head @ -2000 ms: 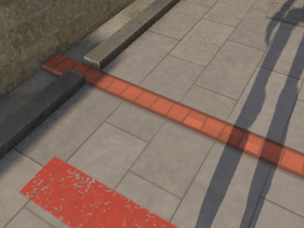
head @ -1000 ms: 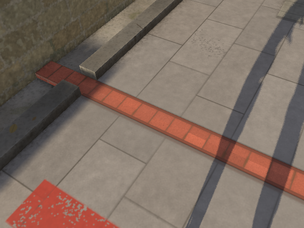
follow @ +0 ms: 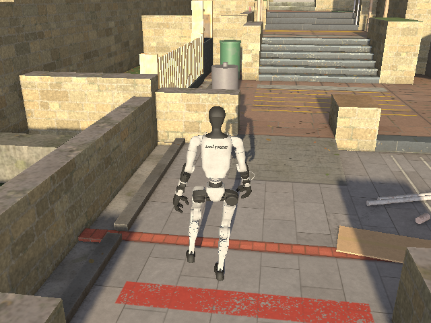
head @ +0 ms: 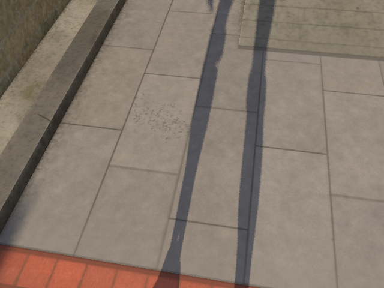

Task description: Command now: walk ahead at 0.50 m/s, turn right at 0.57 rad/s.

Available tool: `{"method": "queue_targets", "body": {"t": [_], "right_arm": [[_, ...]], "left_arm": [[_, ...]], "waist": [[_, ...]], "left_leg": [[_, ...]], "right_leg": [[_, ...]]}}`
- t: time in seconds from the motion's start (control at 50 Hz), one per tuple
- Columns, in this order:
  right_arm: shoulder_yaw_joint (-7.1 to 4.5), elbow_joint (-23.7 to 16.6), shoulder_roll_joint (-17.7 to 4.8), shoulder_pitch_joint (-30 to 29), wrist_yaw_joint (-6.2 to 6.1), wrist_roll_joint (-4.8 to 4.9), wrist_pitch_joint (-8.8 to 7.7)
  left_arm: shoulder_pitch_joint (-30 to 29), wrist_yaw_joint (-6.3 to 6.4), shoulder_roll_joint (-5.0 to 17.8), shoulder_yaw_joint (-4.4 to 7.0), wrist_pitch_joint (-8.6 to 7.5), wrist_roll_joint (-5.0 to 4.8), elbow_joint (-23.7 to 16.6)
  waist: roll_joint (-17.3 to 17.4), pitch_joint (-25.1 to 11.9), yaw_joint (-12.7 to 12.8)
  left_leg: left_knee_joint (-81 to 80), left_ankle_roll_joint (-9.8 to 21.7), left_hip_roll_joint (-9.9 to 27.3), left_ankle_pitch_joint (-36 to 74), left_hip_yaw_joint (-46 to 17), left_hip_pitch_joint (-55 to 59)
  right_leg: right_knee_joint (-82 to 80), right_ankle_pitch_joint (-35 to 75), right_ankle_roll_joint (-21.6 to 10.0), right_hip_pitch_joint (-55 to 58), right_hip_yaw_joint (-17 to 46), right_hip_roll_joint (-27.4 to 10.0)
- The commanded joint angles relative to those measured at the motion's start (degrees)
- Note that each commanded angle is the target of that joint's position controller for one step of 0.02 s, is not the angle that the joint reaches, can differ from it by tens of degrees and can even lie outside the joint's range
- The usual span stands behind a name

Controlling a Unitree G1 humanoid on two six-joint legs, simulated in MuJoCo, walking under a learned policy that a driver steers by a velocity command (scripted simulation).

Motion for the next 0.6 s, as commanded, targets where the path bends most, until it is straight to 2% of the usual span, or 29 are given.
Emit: {"method": "queue_targets", "body": {"t": [0.02,0.08,0.16,0.18,0.22,0.24,0.26,0.28,0.3,0.32,0.34,0.36,0.38,0.4,0.42,0.46,0.48,0.52,0.56,0.6], "right_arm": [[-0.52,-4.2,-3.9,-2.6,0.32,0.13,0.60],[0.12,-6.0,-3.5,-7.5,0.80,0.40,0.39],[0.85,-8.4,-3.5,-13.1,1.17,0.87,-0.44],[0.76,-8.7,-4.1,-12.6,1.14,0.97,-0.70],[-0.04,-6.9,-6.2,-5.6,0.63,1.08,-1.22],[-0.74,-4.8,-7.7,1.2,0.05,1.27,-1.58],[-1.36,-2.3,-8.9,10.0,-0.66,1.03,-2.14],[-2.29,-1.2,-13.0,19.2,-1.54,-0.31,-2.44],[-3.67,-0.2,-17.4,19.8,-0.94,-0.93,-1.89],[-2.80,-0.8,-12.1,15.4,-0.21,1.04,-1.15],[-1.83,-1.7,-8.2,9.8,-0.04,1.57,-1.18],[-1.26,-1.4,-6.1,7.9,0.14,1.18,-1.50],[-0.93,-0.6,-5.4,8.3,-0.03,1.15,-1.86],[-0.60,0.4,-4.8,8.9,-0.14,1.40,-2.16],[-0.49,1.3,-4.7,10.1,-0.10,1.59,-2.71],[-0.35,3.1,-5.0,12.7,0.04,2.01,-3.72],[-0.34,3.6,-5.5,13.3,0.03,2.00,-3.88],[-0.07,4.5,-5.7,13.9,-0.06,1.95,-3.51],[0.26,5.0,-5.6,14.1,-0.19,2.00,-2.89],[0.36,6.0,-5.9,15.9,-0.41,2.03,-2.47]], "left_arm": [[3.8,0.07,7.6,1.33,-0.70,-0.04,-3.0],[7.1,0.30,7.2,1.01,-0.62,0.13,-2.7],[9.7,0.97,7.0,0.45,-0.86,0.88,-2.0],[9.1,1.18,7.5,0.47,-1.01,1.03,-2.1],[6.1,1.40,9.2,0.67,-1.48,1.16,-2.6],[5.3,1.22,9.8,0.77,-1.66,1.42,-2.6],[4.3,0.89,9.8,0.71,-1.85,1.28,-2.7],[5.5,0.58,6.7,-0.13,-2.09,0.99,-4.4],[15.0,0.34,2.5,-0.62,-1.66,-1.41,-3.6],[11.5,0.66,7.3,-0.05,-1.29,0.88,-2.9],[5.5,0.29,7.1,0.02,-1.27,1.17,-4.2],[2.3,-0.05,6.0,-0.33,-1.35,1.25,-5.2],[1.0,-0.42,5.5,-0.33,-0.95,1.63,-5.6],[2.1,-0.86,4.6,-0.57,-0.35,2.07,-5.6],[2.5,-1.02,4.0,-0.74,0.12,2.21,-5.3],[2.0,-1.00,2.9,-0.95,0.68,2.36,-5.2],[1.0,-0.99,2.6,-1.12,0.80,2.29,-5.4],[-2.7,-1.04,1.8,-1.66,0.87,2.03,-6.4],[-6.4,-1.03,0.7,-2.44,0.90,1.59,-7.1],[-9.1,-0.71,0.5,-2.89,0.97,1.23,-7.3]], "waist": [[-3.9,-0.3,0.3],[-5.1,-0.5,2.6],[-5.8,0.7,4.4],[-6.1,0.8,3.6],[-6.7,-1.2,-0.4],[-6.4,-4.4,-3.3],[-4.6,-8.9,-7.7],[1.4,-16.6,-10.0],[16.0,-21.6,-5.3],[5.5,-15.3,-4.4],[1.1,-6.7,-3.3],[-1.3,-3.4,-2.7],[0.1,-2.1,-2.0],[1.8,-2.2,-0.7],[3.1,-1.9,-0.3],[2.5,-2.1,0.4],[2.5,-2.4,0.6],[3.6,-2.4,0.3],[4.8,-2.8,-0.5],[5.3,-3.5,-1.9]], "left_leg": [[-6.5,-1.1,-2.1,6.7,3.5,-2.5],[-13.9,-0.1,-3.3,11.5,4.1,-3.2],[-22.5,2.4,-5.3,12.6,5.2,-1.0],[-24.5,3.5,-5.6,11.6,4.9,1.1],[-27.7,5.8,-8.0,7.2,5.1,11.2],[-29.1,6.9,-9.7,5.4,5.5,18.6],[-32.0,8.5,-8.1,7.7,4.3,30.0],[-31.2,11.1,4.3,2.3,-9.1,43.7],[-37.8,20.2,17.7,1.1,-36.9,54.7],[-41.7,18.8,15.1,-7.4,-39.5,48.3],[-42.9,17.5,12.9,-7.6,-29.2,39.6],[-44.4,16.0,10.0,-1.6,-22.8,34.3],[-45.3,14.8,7.7,3.6,-17.8,31.5],[-46.5,13.9,6.0,6.6,-14.2,29.0],[-46.5,14.4,5.9,16.0,-12.2,27.9],[-45.3,14.9,5.4,35.5,-7.0,28.1],[-44.9,14.6,4.7,41.7,-4.5,28.5],[-44.4,13.5,2.8,47.9,-0.3,28.5],[-43.7,12.0,0.8,49.1,2.8,27.5],[-42.8,11.4,0.9,48.8,3.2,29.0]], "right_leg": [[-5.3,26.7,-4.8,0.6,13.0,-14.0],[-4.5,28.8,-3.0,5.4,12.4,-14.0],[-3.7,32.0,-2.8,10.8,13.1,-16.2],[-3.0,33.9,-2.5,11.5,13.4,-17.1],[1.9,45.0,-0.7,11.1,12.3,-17.6],[9.0,50.7,0.0,11.3,11.4,-16.6],[19.6,46.9,0.9,7.3,9.2,-14.3],[35.6,27.5,1.5,-2.3,7.0,-10.9],[54.4,-17.4,4.0,-20.1,2.4,-0.1],[58.1,-15.7,3.0,-25.6,5.9,-4.0],[56.2,-10.1,3.2,-26.7,5.6,-6.5],[53.4,-7.3,3.3,-25.9,5.0,-8.3],[51.1,-6.5,3.6,-25.0,4.4,-9.6],[49.1,-5.9,4.1,-22.7,3.7,-10.5],[48.0,-6.1,4.9,-21.5,2.8,-10.4],[45.7,-6.0,6.3,-21.9,1.2,-10.2],[43.7,-4.7,6.9,-22.5,0.2,-10.3],[37.0,-1.0,7.8,-22.7,-1.9,-10.5],[29.1,3.0,8.1,-19.5,-3.8,-10.2],[23.9,6.4,8.0,-17.3,-4.8,-9.5]]}}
